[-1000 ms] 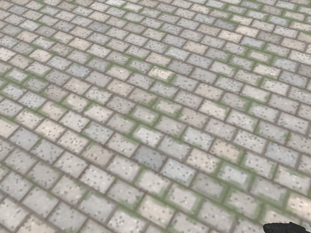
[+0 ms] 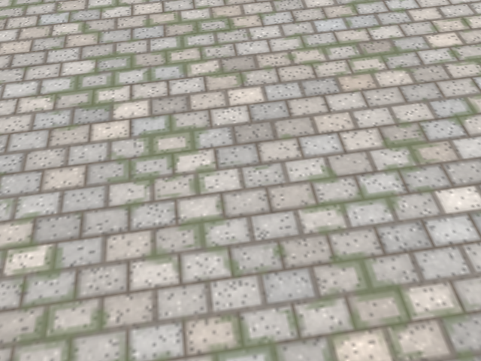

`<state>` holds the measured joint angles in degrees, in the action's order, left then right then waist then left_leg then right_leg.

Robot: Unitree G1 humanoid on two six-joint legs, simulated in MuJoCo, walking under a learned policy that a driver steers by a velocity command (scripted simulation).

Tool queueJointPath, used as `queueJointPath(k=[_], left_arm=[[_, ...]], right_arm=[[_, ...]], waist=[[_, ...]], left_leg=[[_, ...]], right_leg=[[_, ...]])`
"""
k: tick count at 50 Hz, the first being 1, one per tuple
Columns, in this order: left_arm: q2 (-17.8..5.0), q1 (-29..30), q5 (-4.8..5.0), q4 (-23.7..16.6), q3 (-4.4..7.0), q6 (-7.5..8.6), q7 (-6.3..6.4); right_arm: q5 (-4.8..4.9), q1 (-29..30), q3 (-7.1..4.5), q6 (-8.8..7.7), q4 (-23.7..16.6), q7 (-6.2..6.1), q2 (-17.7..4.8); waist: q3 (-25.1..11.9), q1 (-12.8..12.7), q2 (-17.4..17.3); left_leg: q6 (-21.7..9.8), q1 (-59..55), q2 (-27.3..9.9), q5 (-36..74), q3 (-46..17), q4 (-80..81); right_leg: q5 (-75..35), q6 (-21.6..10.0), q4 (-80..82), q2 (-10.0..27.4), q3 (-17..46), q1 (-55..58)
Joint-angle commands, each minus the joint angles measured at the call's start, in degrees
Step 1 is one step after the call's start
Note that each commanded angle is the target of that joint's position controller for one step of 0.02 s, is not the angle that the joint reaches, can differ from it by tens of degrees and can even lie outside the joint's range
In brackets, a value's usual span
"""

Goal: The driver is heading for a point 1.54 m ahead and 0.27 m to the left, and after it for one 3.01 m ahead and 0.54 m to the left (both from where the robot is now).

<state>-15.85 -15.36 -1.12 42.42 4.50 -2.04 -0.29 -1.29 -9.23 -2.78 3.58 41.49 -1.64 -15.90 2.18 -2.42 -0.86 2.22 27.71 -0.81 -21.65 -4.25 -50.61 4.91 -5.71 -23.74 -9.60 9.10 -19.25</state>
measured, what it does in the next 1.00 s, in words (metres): steps on the spot: left foot, then right foot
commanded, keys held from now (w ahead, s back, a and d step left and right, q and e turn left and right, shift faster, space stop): no key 0.96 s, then w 0.04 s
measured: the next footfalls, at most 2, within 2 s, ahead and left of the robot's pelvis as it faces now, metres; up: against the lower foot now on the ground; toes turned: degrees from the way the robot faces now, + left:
left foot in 0.16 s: +0.05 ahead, +0.13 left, +0.00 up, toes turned -6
right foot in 0.48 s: +0.00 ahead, -0.08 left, +0.00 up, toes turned +0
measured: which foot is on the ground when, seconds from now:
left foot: up 0.00-0.14, down 0.16-1.00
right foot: down 0.00-0.16, up 0.18-0.46, down 0.48-1.00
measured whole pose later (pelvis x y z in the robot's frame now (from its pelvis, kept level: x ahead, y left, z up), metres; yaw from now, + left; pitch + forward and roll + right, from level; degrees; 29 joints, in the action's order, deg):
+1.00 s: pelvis -0.01 +0.03 +0.01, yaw -5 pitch -2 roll +0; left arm -12.8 -12.4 -0.4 63.4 -0.3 -0.4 2.2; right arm -0.7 -14.1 -0.4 1.1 59.8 -1.2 -13.5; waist 1.8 0.9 -0.5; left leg -0.8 9.2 1.0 -11.1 -1.1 -22.3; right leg 13.1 -1.5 -21.1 -3.1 4.2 -5.9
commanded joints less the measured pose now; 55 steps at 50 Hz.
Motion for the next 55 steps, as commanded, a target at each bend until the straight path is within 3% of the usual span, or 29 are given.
queueJointPath(k=[1,4,6,7,8,9,10,11,13,15,18,21,23,24,25,26,27,29,31,38,48,49,51,53,55], left_arm=[[-8.51,-0.73,-0.37,-3.07,2.19,0.50,0.14],[-8.00,0.19,-0.57,-2.67,1.88,0.14,-0.04],[-7.61,1.33,0.15,-2.18,1.56,-0.22,0.22],[-6.61,0.93,0.69,-1.95,1.17,-0.16,0.62],[-3.40,-1.80,0.97,-1.96,0.31,0.04,0.85],[-4.97,-0.60,0.75,-2.57,0.80,0.41,1.16],[-7.51,1.06,-0.98,-2.24,1.44,0.47,1.03],[-7.05,0.02,-0.47,-1.21,1.49,0.38,0.60],[-6.11,-1.56,-0.06,0.63,1.18,-0.15,0.09],[-5.03,-1.08,0.14,1.49,0.53,-0.49,-0.06],[-2.88,2.49,0.58,1.73,-0.93,-0.80,0.36],[-3.04,2.85,1.54,3.11,-1.48,-0.80,1.09],[-3.32,0.88,1.12,4.92,-1.80,-0.04,1.63],[-5.25,1.14,0.36,5.25,-1.62,0.55,2.02],[-8.34,1.91,-0.28,5.59,-1.22,0.99,2.34],[-6.23,4.57,0.78,6.62,-1.76,1.05,2.12],[-4.23,5.46,0.89,6.59,-2.27,1.29,1.88],[-4.59,4.11,0.46,8.63,-2.50,1.55,2.11],[-5.23,3.32,0.65,10.62,-2.45,1.69,2.48],[-4.50,3.99,0.68,14.96,-3.09,1.88,2.60],[-3.20,2.60,0.71,19.67,-3.88,2.13,2.64],[-3.14,1.68,0.67,20.12,-3.90,2.07,2.63],[-5.30,0.29,0.58,20.25,-2.94,1.49,2.56],[-6.06,-2.51,0.34,20.45,-2.28,1.16,2.31],[-6.79,-4.88,0.16,21.18,-1.43,1.54,2.28]], right_arm=[[0.58,-0.59,-0.92,-1.19,-3.72,-0.35,-4.59],[1.22,-2.95,-0.64,-1.63,-3.48,-0.53,-4.53],[1.08,-6.89,-0.38,-2.13,-2.35,-0.83,-3.88],[0.54,-7.53,-0.51,-2.55,-2.11,-1.15,-4.79],[-0.41,-5.33,-0.87,-2.86,-3.43,-1.45,-8.35],[-0.68,-0.82,-1.33,-2.87,-5.29,-0.95,-11.97],[-0.59,-2.33,-1.22,-3.02,-3.96,-0.65,-9.96],[0.05,0.06,-0.25,-3.35,-3.80,-0.31,-6.79],[0.13,2.20,0.09,-3.64,-3.84,-0.26,-5.63],[0.32,-0.01,0.30,-3.74,-2.91,-0.25,-5.18],[0.44,-3.83,0.17,-3.66,-0.73,0.02,-5.84],[0.25,-5.82,-0.31,-3.10,1.26,0.37,-7.06],[0.66,-5.06,-0.38,-3.07,2.11,0.36,-7.01],[0.71,-5.49,-0.07,-3.53,1.98,0.51,-6.00],[0.73,-6.67,-0.04,-4.00,1.50,0.87,-5.34],[1.06,-6.36,0.59,-3.81,2.81,0.83,-3.45],[0.64,-4.37,0.38,-3.53,3.71,0.59,-4.73],[0.58,-2.84,0.04,-3.20,4.61,0.65,-5.59],[0.65,-3.88,0.17,-3.11,6.05,0.74,-5.04],[0.57,-4.41,0.62,-2.90,11.28,0.56,-4.15],[0.60,-5.54,1.45,-3.00,16.68,0.26,-3.27],[0.53,-6.04,1.50,-2.96,17.15,0.30,-3.18],[0.16,-5.85,1.05,-2.64,16.96,0.51,-4.00],[-0.39,-3.49,1.22,-2.59,15.58,1.04,-2.77],[-1.05,-2.10,1.83,-3.57,14.27,1.48,-0.07]], waist=[[-6.03,0.26,7.34],[-6.31,1.01,8.13],[-5.87,3.31,7.18],[-5.18,3.51,4.88],[-5.40,1.45,-5.53],[-1.46,1.43,-10.87],[-0.85,1.92,-6.82],[-0.53,-0.02,-4.75],[-1.16,-0.74,-6.94],[-2.10,0.61,-7.13],[-3.43,3.12,-7.78],[-4.13,3.84,-9.63],[-4.58,2.05,-7.20],[-6.22,2.73,-4.53],[-6.57,5.01,1.44],[-5.24,5.11,6.04],[-3.06,3.58,4.71],[-1.79,2.73,3.90],[-1.15,3.10,3.88],[0.75,3.29,1.51],[0.85,3.29,0.98],[-0.38,3.15,1.24],[1.19,2.58,3.16],[5.97,0.89,5.85],[7.36,0.15,10.57]], left_leg=[[-1.10,-0.57,1.33,-1.68,0.74,3.75],[-2.70,-7.76,2.90,-3.02,2.06,11.21],[-4.22,-15.58,3.50,2.78,3.08,24.17],[-5.20,-20.14,1.02,6.15,0.86,31.30],[-7.85,-22.41,-10.63,1.93,-11.71,37.81],[-13.44,-16.97,-20.40,8.55,-24.05,40.79],[-16.73,-11.27,-20.72,14.09,-22.00,38.61],[-15.76,-10.55,-16.83,16.92,-16.85,37.70],[-12.90,-13.43,-11.04,23.74,-9.02,35.36],[-12.76,-18.49,-9.67,33.50,-6.25,32.68],[-12.71,-23.95,-9.45,39.46,-5.60,29.50],[-12.15,-25.59,-9.29,44.76,-6.89,27.07],[-9.11,-22.36,-8.60,42.84,-6.72,25.78],[-7.13,-18.89,-8.03,36.52,-6.79,26.16],[-5.87,-15.32,-5.22,27.54,-4.11,26.44],[-5.25,-17.76,-2.70,17.19,-1.78,30.74],[-4.82,-18.31,-2.21,15.42,-1.59,30.70],[-5.02,-19.57,-2.83,19.05,-1.69,29.79],[-4.96,-19.56,-3.31,19.66,-1.90,30.19],[-4.33,-19.37,-3.10,15.15,-1.97,31.88],[-4.28,-19.35,-3.40,13.46,-2.10,32.14],[-4.38,-19.59,-2.70,8.51,-1.63,31.86],[-5.55,-15.57,0.31,-7.10,0.32,27.62],[-6.15,-6.83,2.13,-12.71,1.57,21.97],[-5.58,-2.71,2.00,-2.80,6.12,12.07]], right_leg=[[4.48,-6.84,6.90,16.19,19.28,8.30],[-0.94,-5.83,5.59,15.86,20.19,6.60],[0.17,-3.36,3.77,14.13,19.82,3.90],[5.98,-0.63,1.84,11.91,18.32,0.47],[18.29,2.78,-7.58,6.51,11.74,-3.74],[24.22,4.41,-15.65,-2.65,0.35,-9.93],[24.71,5.09,-24.48,1.34,1.21,-5.01],[21.75,5.41,-27.51,1.82,1.60,-3.22],[18.12,6.51,-31.03,1.74,0.71,-2.77],[19.17,7.73,-28.34,2.24,-0.61,-3.39],[20.46,8.46,-16.81,5.01,-4.63,-0.50],[17.11,7.27,-4.84,5.42,-7.48,4.67],[2.41,5.96,7.80,7.63,-5.63,13.22],[-2.39,5.10,7.85,11.15,-1.34,18.78],[-14.56,3.64,2.96,16.13,2.67,21.80],[-13.27,1.79,1.59,16.04,1.92,16.73],[-8.07,2.32,2.53,14.80,1.60,14.74],[-5.35,2.96,4.03,13.70,1.03,13.01],[-4.21,3.09,4.47,13.37,0.78,12.86],[0.79,2.61,6.43,13.52,1.22,10.88],[3.30,2.39,7.41,13.14,0.95,9.56],[9.12,2.07,7.96,12.70,0.96,9.71],[28.38,-0.31,7.85,11.85,2.43,7.27],[41.45,-3.68,11.21,15.33,9.04,6.18],[42.22,-7.63,16.40,22.92,18.36,8.21]])
Keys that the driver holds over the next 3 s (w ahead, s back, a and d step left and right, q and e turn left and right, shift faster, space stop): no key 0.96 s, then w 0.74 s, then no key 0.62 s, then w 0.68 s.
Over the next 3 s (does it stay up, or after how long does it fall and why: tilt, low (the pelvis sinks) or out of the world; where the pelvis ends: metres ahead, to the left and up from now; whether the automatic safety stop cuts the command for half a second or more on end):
stays up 0.68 0.06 0.01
